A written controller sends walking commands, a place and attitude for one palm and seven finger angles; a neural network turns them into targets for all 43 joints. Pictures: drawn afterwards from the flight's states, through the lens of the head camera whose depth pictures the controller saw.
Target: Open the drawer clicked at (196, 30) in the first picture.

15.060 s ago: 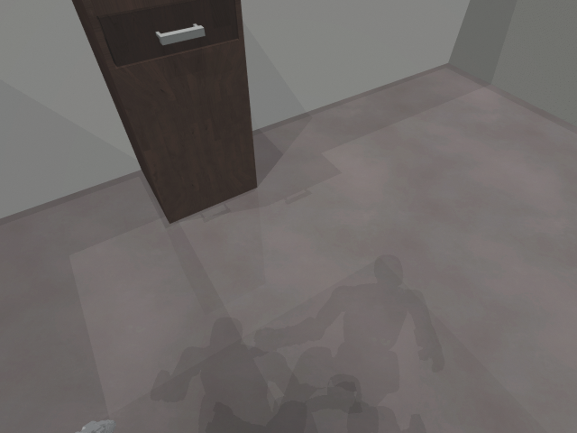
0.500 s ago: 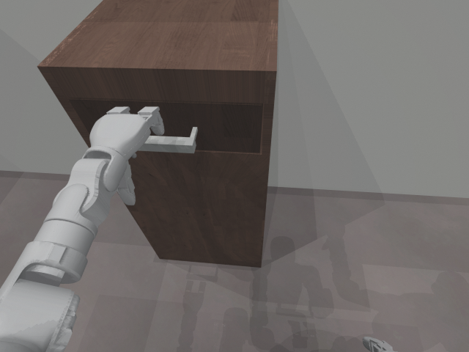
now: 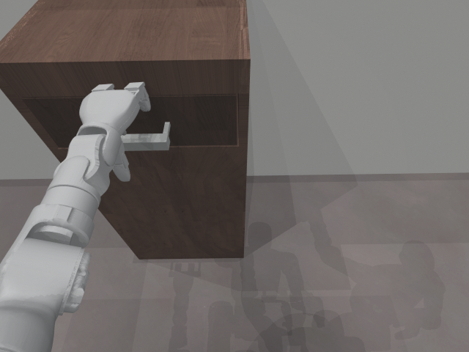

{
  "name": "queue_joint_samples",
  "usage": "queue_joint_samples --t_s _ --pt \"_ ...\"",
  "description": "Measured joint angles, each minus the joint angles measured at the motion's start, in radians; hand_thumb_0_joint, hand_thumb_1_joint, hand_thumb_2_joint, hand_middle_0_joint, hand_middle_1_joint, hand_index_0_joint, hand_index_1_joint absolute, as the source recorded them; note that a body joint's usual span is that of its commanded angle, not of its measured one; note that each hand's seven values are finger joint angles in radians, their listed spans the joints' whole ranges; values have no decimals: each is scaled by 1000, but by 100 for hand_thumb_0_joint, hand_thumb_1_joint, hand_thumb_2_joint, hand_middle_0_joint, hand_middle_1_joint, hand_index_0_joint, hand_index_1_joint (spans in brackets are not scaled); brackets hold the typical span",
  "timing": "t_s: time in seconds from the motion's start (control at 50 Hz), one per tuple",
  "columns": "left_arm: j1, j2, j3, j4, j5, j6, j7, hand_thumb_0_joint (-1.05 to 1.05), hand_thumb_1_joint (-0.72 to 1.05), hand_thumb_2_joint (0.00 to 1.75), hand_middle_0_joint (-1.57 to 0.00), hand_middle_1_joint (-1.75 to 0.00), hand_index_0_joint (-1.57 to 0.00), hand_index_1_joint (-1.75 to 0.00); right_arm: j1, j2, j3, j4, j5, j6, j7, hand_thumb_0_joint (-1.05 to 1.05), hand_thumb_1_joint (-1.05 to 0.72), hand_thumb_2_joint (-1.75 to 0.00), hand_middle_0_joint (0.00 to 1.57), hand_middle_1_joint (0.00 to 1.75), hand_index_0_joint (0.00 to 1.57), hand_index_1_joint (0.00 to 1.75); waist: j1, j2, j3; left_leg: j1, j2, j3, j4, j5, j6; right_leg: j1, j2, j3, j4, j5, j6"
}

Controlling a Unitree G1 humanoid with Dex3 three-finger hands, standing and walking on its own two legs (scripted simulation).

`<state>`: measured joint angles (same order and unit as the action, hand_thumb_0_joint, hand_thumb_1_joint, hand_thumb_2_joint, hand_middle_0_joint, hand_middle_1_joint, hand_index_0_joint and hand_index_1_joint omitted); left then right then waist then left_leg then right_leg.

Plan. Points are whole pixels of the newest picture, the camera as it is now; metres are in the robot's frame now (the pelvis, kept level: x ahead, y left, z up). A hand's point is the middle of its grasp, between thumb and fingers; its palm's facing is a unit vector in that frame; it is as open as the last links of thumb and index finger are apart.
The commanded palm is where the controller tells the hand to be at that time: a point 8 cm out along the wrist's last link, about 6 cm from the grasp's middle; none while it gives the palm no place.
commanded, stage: move the hooked fingers above the handle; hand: left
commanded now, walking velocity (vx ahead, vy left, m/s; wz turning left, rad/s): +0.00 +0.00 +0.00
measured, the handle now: (136, 134) +0.53 +0.19 +0.05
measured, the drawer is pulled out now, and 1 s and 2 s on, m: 0.00 0.00 0.00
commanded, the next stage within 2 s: lower the fingers behind the handle in 0.58 s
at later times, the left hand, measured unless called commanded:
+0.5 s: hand (114, 135) +0.46 +0.20 +0.11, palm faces +0.00 -0.03 -1.00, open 13.8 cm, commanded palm +0.45 +0.20 +0.17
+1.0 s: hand (124, 145) +0.46 +0.19 +0.09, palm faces -0.02 -0.03 -1.00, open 13.8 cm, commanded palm +0.45 +0.20 +0.15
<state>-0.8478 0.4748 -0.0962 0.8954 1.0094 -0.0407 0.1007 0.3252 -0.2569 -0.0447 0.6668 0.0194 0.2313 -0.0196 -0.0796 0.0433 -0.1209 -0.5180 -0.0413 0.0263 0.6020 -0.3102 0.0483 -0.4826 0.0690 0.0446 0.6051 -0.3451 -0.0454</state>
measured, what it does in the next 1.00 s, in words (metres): stands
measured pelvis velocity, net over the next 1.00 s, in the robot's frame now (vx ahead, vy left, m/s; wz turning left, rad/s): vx -0.01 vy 0.00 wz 0.01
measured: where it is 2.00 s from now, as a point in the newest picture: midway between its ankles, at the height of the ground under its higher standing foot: outside the picture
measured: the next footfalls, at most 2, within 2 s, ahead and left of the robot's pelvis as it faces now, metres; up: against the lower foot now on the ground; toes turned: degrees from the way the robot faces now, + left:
none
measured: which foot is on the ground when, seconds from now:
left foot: down 0.00-1.00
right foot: down 0.00-1.00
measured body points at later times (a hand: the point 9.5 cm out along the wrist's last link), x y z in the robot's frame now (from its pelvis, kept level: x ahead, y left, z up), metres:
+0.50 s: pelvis -0.01 +0.01 +0.00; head +0.03 +0.00 +0.45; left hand +0.46 +0.20 +0.17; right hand +0.06 -0.26 -0.13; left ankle -0.02 +0.09 -0.72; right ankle -0.04 -0.09 -0.72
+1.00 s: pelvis -0.01 +0.00 +0.00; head +0.04 -0.01 +0.44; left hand +0.45 +0.19 +0.15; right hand +0.03 -0.27 -0.14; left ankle -0.02 +0.09 -0.72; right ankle -0.04 -0.09 -0.72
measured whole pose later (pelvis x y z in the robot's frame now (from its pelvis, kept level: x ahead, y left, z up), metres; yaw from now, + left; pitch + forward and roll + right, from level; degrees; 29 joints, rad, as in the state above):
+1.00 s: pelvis -0.01 +0.00 +0.00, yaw +1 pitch +13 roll +0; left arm -0.84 0.44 -0.14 0.91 1.02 -0.04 0.15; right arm 0.34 -0.25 -0.05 0.67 0.02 0.21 -0.02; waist -0.07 0.04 -0.12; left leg -0.55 -0.05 0.02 0.63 -0.31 0.05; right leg -0.50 0.06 0.03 0.63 -0.34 -0.04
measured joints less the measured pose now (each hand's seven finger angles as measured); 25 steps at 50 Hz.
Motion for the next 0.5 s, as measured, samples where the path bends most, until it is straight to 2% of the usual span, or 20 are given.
queue_joint_samples --t_s 0.14,0.3,0.5 --pt "23 23 6 -4 0 8 -11 0 -49 30 -32 -120 -32 -120 30 3 -4 -7 4 1 -2 0 -91 -89 20 30 20 30 2 3 -1 8 2 5 -7 3 4 9 2 6 -13 8 4" --pt "48 4 -29 -58 -13 -23 -9 0 -49 30 -32 -120 -32 -120 14 1 -13 5 4 -5 1 0 -91 -89 20 30 20 30 19 -2 0 18 -6 -9 -3 5 8 28 -7 -9 -16 7 8" --pt "-26 -33 -65 10 -5 36 9 0 -49 30 -32 -120 -32 -120 -40 3 0 -8 6 -18 2 0 -91 -89 20 30 20 30 18 -2 -3 8 -14 -12 10 9 12 18 -14 -15 2 5 12"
